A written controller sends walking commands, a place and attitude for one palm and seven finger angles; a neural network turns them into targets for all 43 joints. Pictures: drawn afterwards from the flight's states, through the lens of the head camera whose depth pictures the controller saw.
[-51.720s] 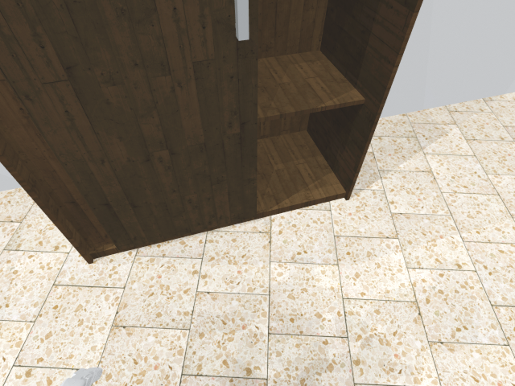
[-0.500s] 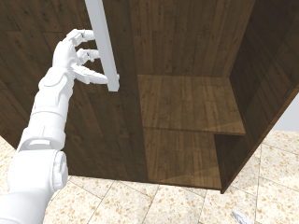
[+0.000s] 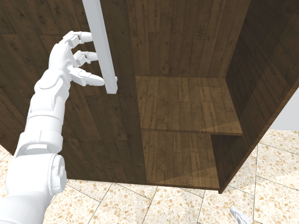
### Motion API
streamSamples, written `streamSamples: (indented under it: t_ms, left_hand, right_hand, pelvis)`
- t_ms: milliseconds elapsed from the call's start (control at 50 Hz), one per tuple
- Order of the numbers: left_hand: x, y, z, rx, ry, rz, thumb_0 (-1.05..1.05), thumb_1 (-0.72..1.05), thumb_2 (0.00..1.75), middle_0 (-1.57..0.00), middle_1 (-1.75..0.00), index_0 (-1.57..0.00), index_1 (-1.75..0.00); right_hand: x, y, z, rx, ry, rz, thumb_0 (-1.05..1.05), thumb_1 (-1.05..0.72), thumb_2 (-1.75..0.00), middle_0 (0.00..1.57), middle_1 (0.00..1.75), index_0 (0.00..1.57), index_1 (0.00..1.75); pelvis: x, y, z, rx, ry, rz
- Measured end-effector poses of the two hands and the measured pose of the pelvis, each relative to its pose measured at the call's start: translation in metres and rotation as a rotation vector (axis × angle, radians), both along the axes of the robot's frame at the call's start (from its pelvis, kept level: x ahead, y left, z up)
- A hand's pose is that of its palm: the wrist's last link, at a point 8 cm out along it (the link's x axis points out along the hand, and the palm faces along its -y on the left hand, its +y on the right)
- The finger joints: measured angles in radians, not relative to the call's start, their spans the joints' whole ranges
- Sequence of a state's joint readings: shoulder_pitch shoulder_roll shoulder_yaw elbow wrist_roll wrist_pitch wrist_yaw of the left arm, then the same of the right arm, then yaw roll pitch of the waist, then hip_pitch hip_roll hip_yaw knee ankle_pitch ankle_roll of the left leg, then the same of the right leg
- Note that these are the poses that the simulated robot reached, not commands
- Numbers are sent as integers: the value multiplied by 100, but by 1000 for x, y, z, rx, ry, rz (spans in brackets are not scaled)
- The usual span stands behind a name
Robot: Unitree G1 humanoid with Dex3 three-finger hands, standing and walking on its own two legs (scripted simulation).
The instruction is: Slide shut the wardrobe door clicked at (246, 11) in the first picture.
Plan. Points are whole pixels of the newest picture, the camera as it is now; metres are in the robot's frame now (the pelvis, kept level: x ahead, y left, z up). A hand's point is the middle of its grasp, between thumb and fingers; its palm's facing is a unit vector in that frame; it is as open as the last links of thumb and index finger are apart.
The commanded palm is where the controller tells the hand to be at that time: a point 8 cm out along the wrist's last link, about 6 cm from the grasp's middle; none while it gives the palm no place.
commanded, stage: move the hooked fingers beside the handle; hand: left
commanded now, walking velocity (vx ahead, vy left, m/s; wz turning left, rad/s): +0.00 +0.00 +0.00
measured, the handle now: (104, 42) +0.48 +0.13 +0.27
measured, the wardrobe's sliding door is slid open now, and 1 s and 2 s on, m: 0.48 0.48 0.48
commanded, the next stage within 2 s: none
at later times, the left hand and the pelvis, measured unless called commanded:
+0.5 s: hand (87, 60) +0.44 +0.17 +0.24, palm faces -0.04 -1.00 -0.02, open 13.8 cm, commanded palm +0.43 +0.23 +0.23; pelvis +0.00 +0.00 +0.00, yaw +0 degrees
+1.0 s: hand (85, 59) +0.44 +0.18 +0.24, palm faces -0.05 -1.00 -0.02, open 13.6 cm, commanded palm +0.44 +0.24 +0.23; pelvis -0.01 +0.00 +0.00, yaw -1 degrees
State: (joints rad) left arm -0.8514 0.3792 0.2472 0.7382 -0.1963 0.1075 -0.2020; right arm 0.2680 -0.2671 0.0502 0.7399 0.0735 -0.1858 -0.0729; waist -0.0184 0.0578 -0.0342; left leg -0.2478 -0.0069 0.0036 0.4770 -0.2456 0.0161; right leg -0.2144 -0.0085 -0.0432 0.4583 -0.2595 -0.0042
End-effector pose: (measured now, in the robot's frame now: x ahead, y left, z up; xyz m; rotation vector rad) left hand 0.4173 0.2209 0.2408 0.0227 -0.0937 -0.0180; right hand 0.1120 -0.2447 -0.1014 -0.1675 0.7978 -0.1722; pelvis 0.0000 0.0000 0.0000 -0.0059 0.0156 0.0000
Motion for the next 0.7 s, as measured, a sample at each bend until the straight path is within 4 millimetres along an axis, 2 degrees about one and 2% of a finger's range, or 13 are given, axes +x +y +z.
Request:
streamSamples:
  t_ms: [700]
  left_hand:
    - [5,7,2,-3,21,-17,-2,-50,30,-42,-122,-35,-122]
  right_hand:
    - [-31,-12,-3,-24,59,-50,1,-91,-90,20,30,20,30]
  pelvis:
    - [-7,-1,0,-3,15,-10]
